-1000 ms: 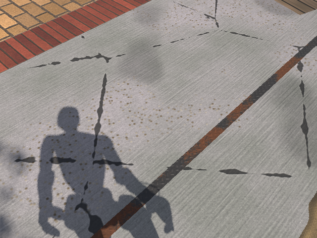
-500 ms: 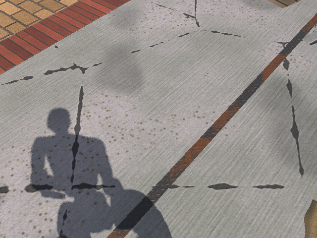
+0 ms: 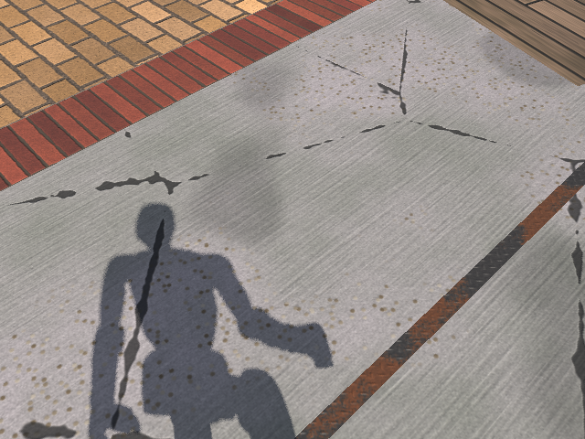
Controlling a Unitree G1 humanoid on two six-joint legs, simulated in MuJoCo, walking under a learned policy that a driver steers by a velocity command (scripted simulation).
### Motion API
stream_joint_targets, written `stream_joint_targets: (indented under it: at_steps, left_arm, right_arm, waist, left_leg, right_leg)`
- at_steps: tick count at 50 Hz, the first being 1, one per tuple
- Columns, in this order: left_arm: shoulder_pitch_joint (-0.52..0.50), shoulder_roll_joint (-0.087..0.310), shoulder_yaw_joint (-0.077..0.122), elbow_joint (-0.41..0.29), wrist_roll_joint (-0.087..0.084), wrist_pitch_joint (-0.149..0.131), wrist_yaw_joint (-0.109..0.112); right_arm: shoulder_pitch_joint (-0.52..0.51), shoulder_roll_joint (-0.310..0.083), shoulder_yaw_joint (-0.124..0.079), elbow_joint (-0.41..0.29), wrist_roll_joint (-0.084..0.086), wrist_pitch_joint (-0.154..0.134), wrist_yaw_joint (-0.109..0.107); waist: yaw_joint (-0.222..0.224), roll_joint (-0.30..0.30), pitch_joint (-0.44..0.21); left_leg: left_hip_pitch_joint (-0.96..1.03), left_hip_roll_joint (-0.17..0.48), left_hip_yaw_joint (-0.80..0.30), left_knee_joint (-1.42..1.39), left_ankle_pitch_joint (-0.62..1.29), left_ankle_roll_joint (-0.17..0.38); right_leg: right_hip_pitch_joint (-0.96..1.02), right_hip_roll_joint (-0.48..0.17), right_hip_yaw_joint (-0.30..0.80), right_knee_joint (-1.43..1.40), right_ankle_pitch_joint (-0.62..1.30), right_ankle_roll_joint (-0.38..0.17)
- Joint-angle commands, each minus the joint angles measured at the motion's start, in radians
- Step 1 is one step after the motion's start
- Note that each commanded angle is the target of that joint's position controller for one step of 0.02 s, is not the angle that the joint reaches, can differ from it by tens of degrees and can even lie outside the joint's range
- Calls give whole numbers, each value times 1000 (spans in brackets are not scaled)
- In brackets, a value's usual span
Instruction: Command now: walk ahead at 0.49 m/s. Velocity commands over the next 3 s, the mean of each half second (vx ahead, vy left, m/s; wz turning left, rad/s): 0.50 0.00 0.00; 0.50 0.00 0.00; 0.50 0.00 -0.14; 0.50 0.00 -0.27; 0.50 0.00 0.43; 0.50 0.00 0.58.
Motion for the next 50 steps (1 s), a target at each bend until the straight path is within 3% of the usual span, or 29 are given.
stream_joint_targets:
  at_steps: [1, 5, 7, 9, 10, 11, 12, 13, 14, 15, 16, 17, 18, 19, 21, 23, 28, 33, 36, 37, 38, 39, 40, 41, 42, 43, 45, 47, 50]
  left_arm:
    - [35, 159, 32, -30, -5, -2, 13]
    - [95, 162, 38, -2, -6, 21, 12]
    - [102, 174, 44, 4, -10, 30, 14]
    - [74, 190, 51, -4, -11, 35, 16]
    - [56, 205, 55, -11, -10, 37, 16]
    - [29, 207, 54, -19, -8, 42, 15]
    - [5, 191, 45, -37, -2, 40, 13]
    - [80, 95, 16, -65, 11, 22, 2]
    - [112, 53, 1, -43, -9, -6, -5]
    - [9, 163, 30, -71, -39, -29, -8]
    - [-82, 186, 36, -101, -55, -40, -8]
    - [-123, 176, 39, -108, -45, -38, -1]
    - [-120, 169, 49, -105, -29, -26, 5]
    - [-91, 139, 46, -99, -24, -11, 5]
    - [-75, 95, 41, -100, -19, 11, 7]
    - [-143, 105, 44, -129, -11, 17, 10]
    - [-348, 81, 33, -185, -9, 4, -6]
    - [-470, 104, 31, -233, -19, -2, -30]
    - [-412, 146, 46, -230, -20, -10, -42]
    - [-305, 174, 64, -199, -18, -11, -40]
    - [-129, 228, 90, -146, -14, -10, -32]
    - [12, 333, 114, -121, 8, -7, -26]
    - [42, 300, 104, -107, -7, -2, -32]
    - [-22, 232, 80, -119, -14, -5, -32]
    - [-105, 194, 70, -141, -10, -6, -29]
    - [-177, 169, 61, -151, -3, -8, -30]
    - [-229, 130, 49, -151, 11, -15, -35]
    - [-208, 144, 53, -135, 5, -23, -34]
    - [-161, 177, 62, -109, 3, -22, -17]
  right_arm:
    - [-137, -35, 0, -82, 5, -21, 13]
    - [-239, -20, 14, -125, 12, -35, 37]
    - [-267, -23, 18, -146, 16, -43, 50]
    - [-226, -50, 10, -146, 17, -49, 58]
    - [-164, -78, -3, -132, 15, -50, 57]
    - [-27, -117, -24, -94, 14, -50, 52]
    - [164, -171, -47, -43, 9, -48, 42]
    - [337, -273, -73, -12, -17, -40, 30]
    - [354, -219, -56, 6, -8, -33, 31]
    - [280, -156, -35, 0, 3, -31, 30]
    - [188, -117, -23, -22, 2, -29, 26]
    - [118, -87, -12, -30, -4, -32, 31]
    - [82, -56, -3, -33, -12, -38, 34]
    - [70, -49, -1, -28, -18, -39, 38]
    - [88, -73, -7, -9, -13, -44, 38]
    - [111, -105, -15, 6, -14, -45, 27]
    - [186, -131, -18, 34, 0, -34, 5]
    - [267, -147, -27, 80, 14, -15, 0]
    - [242, -167, -36, 79, 13, 3, -6]
    - [222, -163, -34, 74, 11, 10, -6]
    - [227, -131, -21, 64, 2, 14, -6]
    - [327, -38, 9, 41, -11, 3, 0]
    - [352, -5, 23, 56, 0, -21, 7]
    - [270, -113, -4, 41, 27, -40, 12]
    - [186, -131, -7, 17, 40, -51, 13]
    - [146, -123, -9, 12, 30, -50, 6]
    - [163, -97, -17, 20, 12, -25, 0]
    - [176, -61, -13, 25, 8, -5, -3]
    - [82, -65, -17, -9, -4, 3, -6]
  waist:
    - [9, -74, 122]
    - [44, -74, 154]
    - [40, -91, 159]
    - [0, -119, 121]
    - [-38, -145, 69]
    - [-114, -154, -18]
    - [-198, -148, -143]
    - [-196, 51, -330]
    - [-182, 190, -434]
    - [-187, 132, -277]
    - [-160, 86, -150]
    - [-122, 11, -59]
    - [-85, 17, -19]
    - [-57, 38, -2]
    - [-34, 39, 26]
    - [-36, 28, 57]
    - [-96, 23, 86]
    - [-122, 25, 110]
    - [-67, 47, 66]
    - [-6, 45, 2]
    - [60, 14, -116]
    - [47, -186, -282]
    - [44, -325, -372]
    - [49, -233, -251]
    - [31, -173, -140]
    - [0, -100, -60]
    - [-57, -112, -13]
    - [-74, -105, 3]
    - [-62, -76, 45]
  left_leg:
    - [-57, -7, 21, -114, 65, -10]
    - [-74, -32, 47, -224, -1, 4]
    - [-58, -45, 56, -262, -62, 23]
    - [52, -79, 78, -293, -126, 54]
    - [165, -115, 103, -290, -154, 73]
    - [358, -149, 127, -306, -139, 102]
    - [671, -88, 61, -266, -105, 151]
    - [1114, 194, -341, -244, -153, 291]
    - [1232, 318, -705, -411, -255, 380]
    - [1109, 267, -584, -446, -305, 317]
    - [941, 225, -418, -473, -263, 275]
    - [774, 181, -310, -520, -188, 250]
    - [669, 138, -234, -555, -151, 229]
    - [600, 117, -196, -589, -146, 225]
    - [526, 108, -142, -632, -92, 242]
    - [512, 103, -98, -657, -44, 250]
    - [532, 47, 4, -667, -47, 197]
    - [716, 126, -23, -603, -73, 181]
    - [785, 150, -28, -493, 112, 150]
    - [771, 114, 5, -360, 261, 130]
    - [668, 56, 47, -139, 251, 100]
    - [313, -70, 100, 257, -93, 36]
    - [85, -181, 0, 480, -659, 11]
    - [-24, -114, -74, 571, -645, 34]
    - [-46, -61, -49, 557, -557, 51]
    - [-10, -16, -28, 492, -471, 50]
    - [104, 31, -35, 394, -386, 45]
    - [126, 38, -24, 336, -349, 32]
    - [34, 44, -19, 188, -216, 3]
  right_leg:
    - [-6, -275, 147, -116, 83, -100]
    - [121, -300, 125, -61, 181, -109]
    - [171, -323, 127, -17, 268, -107]
    - [191, -330, 117, 57, 483, -89]
    - [193, -324, 110, 130, 683, -78]
    - [166, -292, 80, 282, 842, -57]
    - [-1, -252, 58, 503, 765, -26]
    - [-393, -120, 17, 902, 322, 39]
    - [-605, 2, 135, 1139, -376, 60]
    - [-705, -70, 191, 1210, -353, 36]
    - [-718, -128, 152, 1180, -264, 25]
    - [-680, -171, 123, 1103, -188, 28]
    - [-621, -203, 123, 1035, -140, 31]
    - [-567, -216, 123, 1006, -115, 37]
    - [-549, -228, 108, 946, -94, 55]
    - [-606, -236, 99, 848, -12, 78]
    - [-571, -189, 46, 486, 275, 84]
    - [-608, -168, 66, 353, 232, 52]
    - [-495, -133, 40, 321, 113, 12]
    - [-345, -99, 7, 302, 106, -10]
    - [-85, -120, 31, 328, 128, -46]
    - [313, -371, 404, 322, 70, -178]
    - [444, -478, 774, 140, -80, -270]
    - [359, -444, 693, 115, -157, -218]
    - [222, -409, 548, 102, -114, -179]
    - [72, -370, 439, 69, -22, -159]
    - [-87, -316, 325, 9, 72, -136]
    - [-134, -303, 267, -36, 131, -151]
    - [-113, -300, 211, -72, 194, -157]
